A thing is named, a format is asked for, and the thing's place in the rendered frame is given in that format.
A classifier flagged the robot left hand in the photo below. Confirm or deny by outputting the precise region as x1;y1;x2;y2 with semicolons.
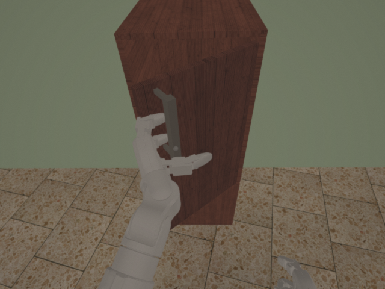
132;113;212;178

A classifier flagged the left robot forearm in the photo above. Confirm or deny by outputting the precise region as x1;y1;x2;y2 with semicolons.
98;169;181;289

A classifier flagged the cupboard door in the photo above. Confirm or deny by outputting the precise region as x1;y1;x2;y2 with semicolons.
131;40;259;230

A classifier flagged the handle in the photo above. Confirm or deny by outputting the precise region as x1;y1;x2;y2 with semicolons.
153;88;182;160

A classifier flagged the robot right hand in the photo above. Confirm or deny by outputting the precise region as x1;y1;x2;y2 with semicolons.
274;255;317;289

